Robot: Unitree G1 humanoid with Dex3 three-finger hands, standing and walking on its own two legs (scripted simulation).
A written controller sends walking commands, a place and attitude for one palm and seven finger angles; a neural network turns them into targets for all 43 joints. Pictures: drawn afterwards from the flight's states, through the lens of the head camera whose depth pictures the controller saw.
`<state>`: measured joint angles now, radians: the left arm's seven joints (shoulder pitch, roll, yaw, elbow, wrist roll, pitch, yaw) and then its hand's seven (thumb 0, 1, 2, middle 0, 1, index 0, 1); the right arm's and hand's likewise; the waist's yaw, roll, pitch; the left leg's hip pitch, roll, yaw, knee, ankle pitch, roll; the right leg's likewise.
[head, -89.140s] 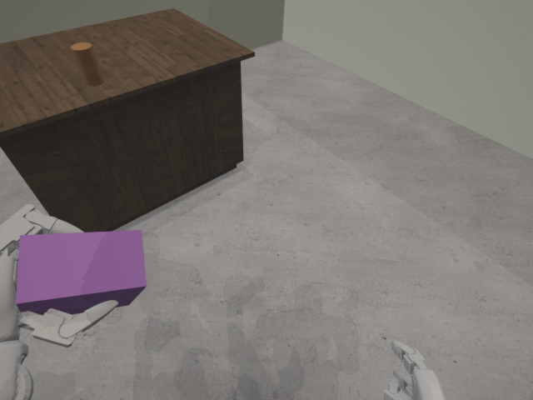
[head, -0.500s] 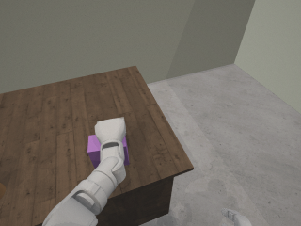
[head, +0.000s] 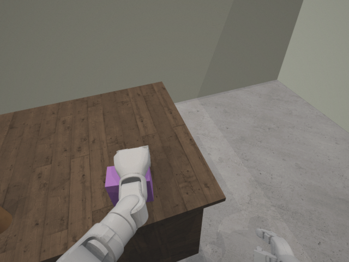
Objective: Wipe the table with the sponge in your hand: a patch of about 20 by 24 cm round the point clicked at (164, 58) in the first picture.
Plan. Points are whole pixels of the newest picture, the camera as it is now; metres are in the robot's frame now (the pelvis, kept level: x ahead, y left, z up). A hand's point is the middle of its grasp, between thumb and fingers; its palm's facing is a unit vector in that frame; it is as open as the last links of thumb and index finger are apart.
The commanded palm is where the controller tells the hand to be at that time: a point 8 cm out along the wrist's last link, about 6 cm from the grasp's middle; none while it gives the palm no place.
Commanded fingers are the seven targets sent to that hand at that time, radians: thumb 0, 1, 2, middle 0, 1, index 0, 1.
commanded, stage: wipe back along the third lane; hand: left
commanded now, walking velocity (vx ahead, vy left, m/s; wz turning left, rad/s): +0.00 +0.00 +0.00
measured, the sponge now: (132, 188) +0.32 +0.17 -0.04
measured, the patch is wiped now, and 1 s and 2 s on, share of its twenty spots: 1.00 1.00 1.00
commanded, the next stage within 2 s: slide back across to the middle lane in 0.74 s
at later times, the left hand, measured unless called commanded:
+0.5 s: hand (136, 173) +0.34 +0.15 +0.01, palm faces -0.04 -0.05 -1.00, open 10.2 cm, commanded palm +0.30 +0.13 +0.04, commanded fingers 0.00 0.10 1.30 -1.20 -1.60 -1.20 -1.60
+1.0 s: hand (136, 176) +0.33 +0.15 +0.01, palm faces -0.01 -0.06 -1.00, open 10.2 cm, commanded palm +0.28 +0.14 +0.05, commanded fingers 0.00 0.10 1.30 -1.20 -1.60 -1.20 -1.60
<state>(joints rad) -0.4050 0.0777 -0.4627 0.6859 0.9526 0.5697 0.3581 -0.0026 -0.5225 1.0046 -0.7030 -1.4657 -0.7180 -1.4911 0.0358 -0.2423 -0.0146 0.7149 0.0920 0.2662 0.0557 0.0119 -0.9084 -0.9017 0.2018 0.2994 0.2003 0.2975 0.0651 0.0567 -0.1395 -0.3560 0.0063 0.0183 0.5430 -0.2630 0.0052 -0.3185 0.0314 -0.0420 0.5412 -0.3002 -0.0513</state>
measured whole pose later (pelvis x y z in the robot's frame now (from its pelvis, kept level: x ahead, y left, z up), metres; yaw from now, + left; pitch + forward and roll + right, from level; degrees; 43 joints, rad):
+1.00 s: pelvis -0.01 +0.00 +0.00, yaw +0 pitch +4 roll +0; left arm -0.37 0.09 -0.44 0.63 0.95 0.57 0.36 0.00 -0.53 1.01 -0.71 -1.46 -0.73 -1.48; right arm 0.06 -0.23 -0.02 0.71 0.09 0.28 0.06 0.01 -0.91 -0.90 0.20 0.30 0.20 0.30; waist 0.06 0.06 -0.14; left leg -0.38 0.01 0.03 0.57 -0.27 0.01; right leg -0.34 0.03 -0.03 0.57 -0.30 -0.05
